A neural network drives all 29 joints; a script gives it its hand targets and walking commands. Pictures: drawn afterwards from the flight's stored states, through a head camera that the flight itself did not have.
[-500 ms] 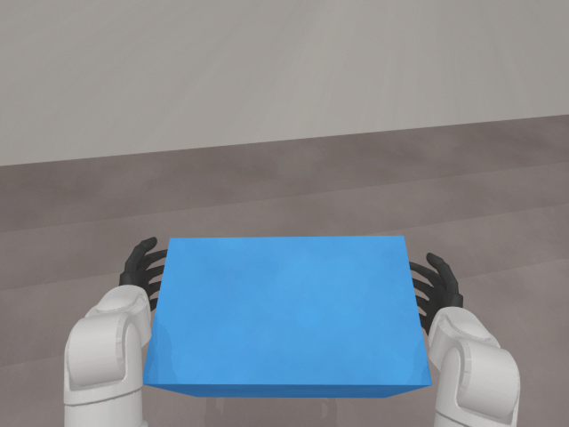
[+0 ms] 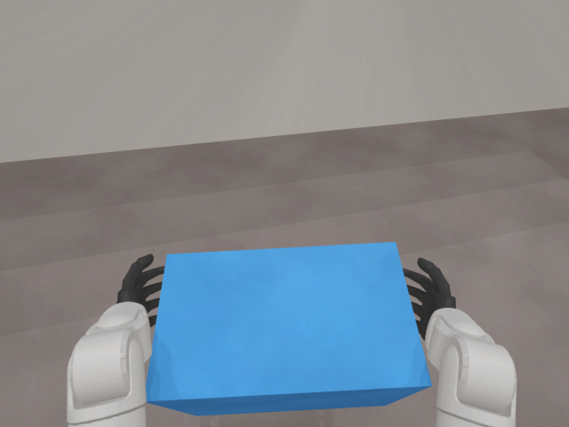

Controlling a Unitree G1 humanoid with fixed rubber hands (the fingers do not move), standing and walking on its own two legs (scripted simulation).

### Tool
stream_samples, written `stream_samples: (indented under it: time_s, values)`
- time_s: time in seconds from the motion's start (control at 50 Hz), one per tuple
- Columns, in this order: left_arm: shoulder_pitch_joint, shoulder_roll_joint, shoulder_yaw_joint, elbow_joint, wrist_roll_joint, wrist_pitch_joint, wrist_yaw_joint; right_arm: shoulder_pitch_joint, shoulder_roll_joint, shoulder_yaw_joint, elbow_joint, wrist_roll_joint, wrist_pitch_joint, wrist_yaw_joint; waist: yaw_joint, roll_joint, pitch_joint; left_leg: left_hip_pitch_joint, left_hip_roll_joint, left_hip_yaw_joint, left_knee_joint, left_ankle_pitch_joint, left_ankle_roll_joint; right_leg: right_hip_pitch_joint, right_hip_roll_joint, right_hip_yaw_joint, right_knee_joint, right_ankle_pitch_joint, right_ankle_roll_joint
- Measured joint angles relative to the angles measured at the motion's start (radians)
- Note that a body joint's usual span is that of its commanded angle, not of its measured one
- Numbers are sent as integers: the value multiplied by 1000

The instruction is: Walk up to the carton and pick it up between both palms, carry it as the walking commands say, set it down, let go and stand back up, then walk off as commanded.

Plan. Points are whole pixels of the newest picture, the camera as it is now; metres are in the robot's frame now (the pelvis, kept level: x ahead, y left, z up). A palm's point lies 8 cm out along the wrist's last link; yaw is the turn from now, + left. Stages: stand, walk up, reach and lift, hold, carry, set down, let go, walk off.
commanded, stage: carry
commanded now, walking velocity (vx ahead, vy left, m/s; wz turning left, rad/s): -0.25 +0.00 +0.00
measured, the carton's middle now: (286, 337) +0.26 +0.00 +0.00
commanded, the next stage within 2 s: none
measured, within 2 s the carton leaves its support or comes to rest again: neither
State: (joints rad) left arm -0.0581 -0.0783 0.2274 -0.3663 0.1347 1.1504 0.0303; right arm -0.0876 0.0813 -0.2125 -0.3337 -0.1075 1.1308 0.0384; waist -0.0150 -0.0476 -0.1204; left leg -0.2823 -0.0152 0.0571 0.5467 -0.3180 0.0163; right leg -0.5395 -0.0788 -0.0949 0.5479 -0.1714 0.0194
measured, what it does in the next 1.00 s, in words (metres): walks backwards: right foot, then left foot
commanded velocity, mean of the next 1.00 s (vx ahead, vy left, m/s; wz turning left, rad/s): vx -0.25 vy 0.00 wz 0.00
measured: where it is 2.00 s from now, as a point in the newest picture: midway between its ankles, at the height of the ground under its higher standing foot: outside the picture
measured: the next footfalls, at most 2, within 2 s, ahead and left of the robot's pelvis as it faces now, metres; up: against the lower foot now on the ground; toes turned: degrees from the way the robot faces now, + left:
right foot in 0.34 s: -0.12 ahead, -0.14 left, +0.00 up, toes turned -7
left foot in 0.68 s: -0.28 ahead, +0.11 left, +0.00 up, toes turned +3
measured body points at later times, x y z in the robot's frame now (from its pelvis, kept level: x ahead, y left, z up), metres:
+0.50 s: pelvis -0.20 -0.02 +0.01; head -0.20 -0.04 +0.46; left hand +0.07 +0.14 +0.07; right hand +0.03 -0.25 +0.06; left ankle -0.19 +0.11 -0.65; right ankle -0.16 -0.14 -0.73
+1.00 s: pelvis -0.40 -0.01 +0.01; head -0.39 +0.00 +0.46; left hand -0.13 +0.20 +0.08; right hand -0.13 -0.19 +0.09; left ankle -0.32 +0.11 -0.73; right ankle -0.43 -0.14 -0.69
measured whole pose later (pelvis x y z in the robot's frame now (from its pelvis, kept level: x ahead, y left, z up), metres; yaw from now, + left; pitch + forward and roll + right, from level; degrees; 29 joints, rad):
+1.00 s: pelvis -0.40 -0.01 +0.01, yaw -1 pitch +4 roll -2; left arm -0.12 -0.04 0.22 -0.38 0.08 1.14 0.04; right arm -0.06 0.13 -0.22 -0.44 -0.15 1.13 0.02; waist 0.04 0.01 -0.08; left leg -0.45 0.07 0.03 0.51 -0.13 0.01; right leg -0.43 -0.01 -0.06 0.84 -0.49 0.05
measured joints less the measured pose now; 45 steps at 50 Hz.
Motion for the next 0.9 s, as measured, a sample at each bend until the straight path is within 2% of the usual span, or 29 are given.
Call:
stream_samples:
  time_s: [0.04,0.06,0.12,0.16,0.22,0.28,0.32,0.34,0.36,0.4,0.42,0.46,0.5,0.56,0.64,0.68,0.7,0.72,0.76,0.78,0.84,0.9]
  values:
    - [17,17,7,11,-16,11,-2,22,28,4,6,-18,3,-4,19,24,6,-15,29,-13,5,14,7,-37,32,7,201,-155,12]
    - [15,24,8,15,-23,17,-3,33,36,5,-1,-22,4,-6,30,34,13,-20,42,-22,0,26,7,-52,47,14,310,-187,14]
    - [-12,37,1,25,-40,16,-2,45,44,1,-34,-30,2,-10,58,50,32,-48,65,-40,-14,73,4,-63,77,43,544,-211,25]
    - [-32,42,-5,26,-51,9,2,40,42,-5,-56,-30,0,-10,71,52,39,-76,71,-43,-19,102,3,-36,82,52,580,-233,35]
    - [-58,48,-10,20,-61,4,6,24,40,-12,-79,-30,0,-10,74,53,36,-126,78,-35,-24,144,0,37,74,43,474,-288,39]
    - [-74,51,-8,26,-61,-1,3,14,44,-10,-86,-41,0,-14,57,64,25,-178,86,-24,-29,187,-7,135,76,31,261,-320,23]
    - [-79,47,-4,35,-58,-4,-3,17,44,-9,-91,-46,3,-15,41,70,19,-214,84,-15,-26,214,-16,217,72,19,63,-257,8]
    - [-78,39,-2,39,-54,-10,-5,18,37,-8,-93,-45,3,-15,35,80,21,-234,89,-12,-14,224,-21,233,72,15,-8,-167,-1]
    - [-72,22,-4,52,-46,-23,-6,25,23,-8,-88,-41,2,-14,29,94,26,-251,92,-17,9,182,-30,215,76,15,-4,-115,-13]
    - [-44,-15,-12,57,-26,-30,-1,52,-1,-17,-85,-23,9,-9,10,83,36,-291,60,-21,166,-26,-41,185,55,26,27,-102,-29]
    - [-26,-32,-16,48,-15,-30,1,61,-11,-22,-84,-12,14,-6,-3,75,43,-310,42,-26,276,-79,-43,180,42,30,28,-99,-32]
    - [6,-50,-21,16,1,-30,2,64,-25,-21,-84,8,22,-3,-25,66,57,-328,22,-30,462,-100,-45,170,26,38,17,-77,-33]
    - [20,-49,-25,-15,7,-26,6,54,-33,-10,-86,19,23,-5,-39,59,67,-309,18,-24,548,-102,-55,154,18,44,4,-44,-32]
    - [12,-48,-16,-44,7,-21,6,30,-39,-1,-88,25,21,-5,-38,49,67,-224,16,-11,479,-139,-62,121,9,48,-15,5,-33]
    - [-8,-46,-9,-51,12,-14,9,3,-41,-3,-70,27,14,-4,-17,31,39,-66,2,-3,203,-169,-39,68,1,40,-42,72,-25]
    - [-13,-43,-8,-48,15,-11,10,-7,-37,-6,-56,23,12,-1,-9,26,23,17,6,-1,14,-80,-28,38,1,26,-47,102,-16]
    - [-14,-30,-6,-40,13,-11,9,-8,-23,-6,-40,15,3,0,-6,0,25,16,-7,3,-15,-22,-13,28,-15,29,-45,115,-11]
    - [-5,-17,-3,-33,8,-10,9,-4,-6,-2,-23,6,-3,-4,-1,-10,24,2,-10,1,-8,2,-2,18,-16,29,-29,62,1]
    - [16,1,6,-22,-7,0,7,17,27,1,-9,-12,-4,-8,16,9,25,-20,16,-13,6,16,6,-18,15,27,133,-128,12]
    - [19,8,9,-18,-15,5,5,31,39,2,-13,-19,-4,-10,26,21,30,-26,32,-22,3,26,6,-37,33,30,244,-180,13]
    - [4,24,1,-8,-33,8,2,53,46,6,-48,-27,-1,-16,56,43,49,-48,61,-43,-15,70,2,-61,68,44,508,-219,22]
    - [-23,29,-6,-10,-44,-3,4,47,45,-2,-84,-28,-2,-17,73,48,58,-87,71,-48,-26,117,0,-28,75,50,565,-248,38]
